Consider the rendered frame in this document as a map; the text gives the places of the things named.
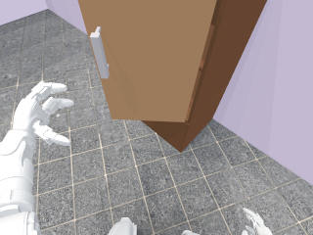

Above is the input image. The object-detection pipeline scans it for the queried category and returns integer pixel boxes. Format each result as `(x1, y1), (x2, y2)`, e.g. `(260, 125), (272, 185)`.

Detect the left robot upper arm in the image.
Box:
(0, 211), (41, 235)

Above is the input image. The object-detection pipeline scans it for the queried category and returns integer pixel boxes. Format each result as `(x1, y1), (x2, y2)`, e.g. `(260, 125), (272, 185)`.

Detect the robot left thigh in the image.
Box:
(108, 220), (137, 235)

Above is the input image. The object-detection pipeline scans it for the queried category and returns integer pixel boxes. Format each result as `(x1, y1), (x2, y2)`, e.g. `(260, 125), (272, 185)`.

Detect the handle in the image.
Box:
(90, 26), (110, 79)

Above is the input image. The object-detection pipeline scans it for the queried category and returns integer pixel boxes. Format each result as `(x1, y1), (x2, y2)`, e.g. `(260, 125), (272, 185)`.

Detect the robot right hand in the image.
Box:
(242, 208), (273, 235)

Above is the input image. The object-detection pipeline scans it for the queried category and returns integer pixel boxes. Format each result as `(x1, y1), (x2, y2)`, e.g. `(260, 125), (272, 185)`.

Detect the cupboard door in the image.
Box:
(77, 0), (217, 122)

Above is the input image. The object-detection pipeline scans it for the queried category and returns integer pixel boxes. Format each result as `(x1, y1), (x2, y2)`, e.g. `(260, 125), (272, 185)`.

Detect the left robot shin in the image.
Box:
(120, 217), (131, 221)

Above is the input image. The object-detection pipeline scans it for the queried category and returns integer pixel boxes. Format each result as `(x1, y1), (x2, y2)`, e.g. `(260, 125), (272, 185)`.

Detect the robot left hand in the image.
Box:
(12, 81), (74, 146)

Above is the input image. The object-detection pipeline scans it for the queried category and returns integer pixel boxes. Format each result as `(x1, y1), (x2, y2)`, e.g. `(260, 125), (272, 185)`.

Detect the left robot forearm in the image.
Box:
(0, 129), (37, 218)

